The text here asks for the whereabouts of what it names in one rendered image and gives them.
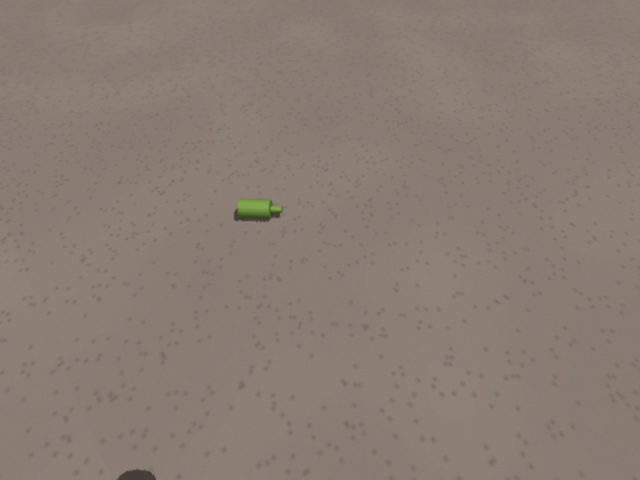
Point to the bottle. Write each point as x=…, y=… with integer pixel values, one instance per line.
x=257, y=208

